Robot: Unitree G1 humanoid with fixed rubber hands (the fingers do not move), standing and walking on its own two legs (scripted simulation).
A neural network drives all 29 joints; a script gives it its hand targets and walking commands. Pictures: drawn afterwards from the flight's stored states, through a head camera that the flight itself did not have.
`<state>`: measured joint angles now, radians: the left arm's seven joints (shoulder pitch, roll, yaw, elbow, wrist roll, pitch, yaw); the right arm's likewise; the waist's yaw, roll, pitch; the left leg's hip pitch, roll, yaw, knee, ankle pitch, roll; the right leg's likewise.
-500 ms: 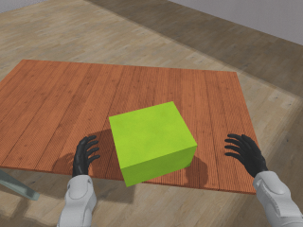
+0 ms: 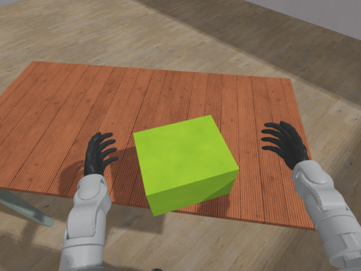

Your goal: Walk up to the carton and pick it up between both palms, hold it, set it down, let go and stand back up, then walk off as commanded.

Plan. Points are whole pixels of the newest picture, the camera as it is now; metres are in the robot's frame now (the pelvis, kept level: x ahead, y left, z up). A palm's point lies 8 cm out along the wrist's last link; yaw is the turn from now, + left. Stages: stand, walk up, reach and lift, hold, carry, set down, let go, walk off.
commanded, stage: reach and lift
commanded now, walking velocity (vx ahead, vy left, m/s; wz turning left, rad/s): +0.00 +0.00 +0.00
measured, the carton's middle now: (183, 164) +0.38 +0.07 -0.05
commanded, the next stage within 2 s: none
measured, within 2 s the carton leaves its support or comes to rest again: neither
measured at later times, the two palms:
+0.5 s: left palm (92, 149) +0.31 +0.25 +0.09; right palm (276, 119) +0.43 -0.14 +0.10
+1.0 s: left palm (104, 164) +0.31 +0.25 +0.03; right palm (257, 137) +0.43 -0.12 +0.03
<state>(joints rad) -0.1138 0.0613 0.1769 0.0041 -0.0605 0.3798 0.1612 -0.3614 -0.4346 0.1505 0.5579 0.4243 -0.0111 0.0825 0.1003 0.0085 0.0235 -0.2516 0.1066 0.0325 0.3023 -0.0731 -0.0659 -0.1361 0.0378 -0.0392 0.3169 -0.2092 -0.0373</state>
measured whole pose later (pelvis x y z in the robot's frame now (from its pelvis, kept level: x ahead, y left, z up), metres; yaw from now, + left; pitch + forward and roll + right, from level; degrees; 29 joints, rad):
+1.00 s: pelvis +0.01 +0.01 -0.01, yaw +0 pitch +12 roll -1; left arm -0.35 0.02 0.17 0.50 -0.01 0.05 0.14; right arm -0.66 -0.33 0.17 1.03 0.31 -0.21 0.08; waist 0.19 0.02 -0.09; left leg -0.48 0.11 0.01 0.38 -0.09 -0.06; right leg -0.35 0.04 -0.05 0.36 -0.21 -0.03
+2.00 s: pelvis +0.00 +0.01 -0.02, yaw -1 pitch +20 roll -2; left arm -0.45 -0.08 0.23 0.81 0.05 -0.25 0.18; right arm -0.81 -0.22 0.10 1.31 0.21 -0.39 0.03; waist 0.21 0.02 -0.20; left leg -0.73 0.12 0.00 0.49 -0.11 -0.06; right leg -0.59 0.05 -0.05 0.46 -0.23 -0.03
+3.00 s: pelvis +0.01 +0.01 +0.00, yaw -1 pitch +18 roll -1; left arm -0.41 -0.17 0.48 0.80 0.26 -0.40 0.15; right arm -0.77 -0.10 -0.23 1.33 -0.20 -0.51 0.03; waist 0.17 -0.01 -0.14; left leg -0.57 0.11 0.04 0.29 -0.04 -0.06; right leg -0.45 0.04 -0.03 0.29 -0.16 -0.03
